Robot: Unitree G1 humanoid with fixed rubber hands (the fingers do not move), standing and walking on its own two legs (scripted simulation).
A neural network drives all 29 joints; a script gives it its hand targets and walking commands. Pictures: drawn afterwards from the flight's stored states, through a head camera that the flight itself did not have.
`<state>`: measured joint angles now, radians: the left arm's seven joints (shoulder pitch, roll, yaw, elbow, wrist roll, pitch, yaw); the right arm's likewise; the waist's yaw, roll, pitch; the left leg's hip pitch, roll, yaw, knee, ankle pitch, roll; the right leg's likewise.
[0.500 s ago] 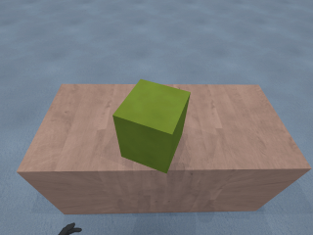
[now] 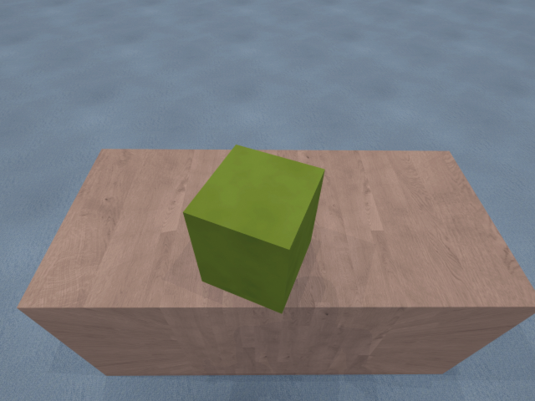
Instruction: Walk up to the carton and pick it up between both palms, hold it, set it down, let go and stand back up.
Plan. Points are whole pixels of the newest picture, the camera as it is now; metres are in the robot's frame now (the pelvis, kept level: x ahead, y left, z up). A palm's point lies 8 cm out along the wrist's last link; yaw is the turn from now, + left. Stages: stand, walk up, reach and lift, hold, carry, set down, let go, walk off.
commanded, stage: walk up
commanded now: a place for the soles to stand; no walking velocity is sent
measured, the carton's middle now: (259, 229) +0.48 +0.05 -0.09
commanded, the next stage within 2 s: none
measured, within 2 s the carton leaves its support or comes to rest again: neither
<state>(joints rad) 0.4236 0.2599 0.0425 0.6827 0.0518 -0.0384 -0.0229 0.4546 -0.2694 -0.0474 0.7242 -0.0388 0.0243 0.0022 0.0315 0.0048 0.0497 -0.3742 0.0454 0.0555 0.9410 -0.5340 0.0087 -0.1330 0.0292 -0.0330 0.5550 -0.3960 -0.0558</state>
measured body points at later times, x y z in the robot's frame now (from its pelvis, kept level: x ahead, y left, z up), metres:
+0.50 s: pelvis +0.07 +0.02 -0.02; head +0.10 +0.03 +0.43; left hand +0.16 +0.29 -0.14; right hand +0.18 -0.24 -0.13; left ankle +0.19 +0.11 -0.73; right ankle +0.08 -0.11 -0.71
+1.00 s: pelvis +0.05 +0.03 -0.01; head +0.06 +0.04 +0.44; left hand +0.14 +0.30 -0.12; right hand +0.19 -0.21 -0.11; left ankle +0.05 +0.15 -0.73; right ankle +0.09 -0.12 -0.73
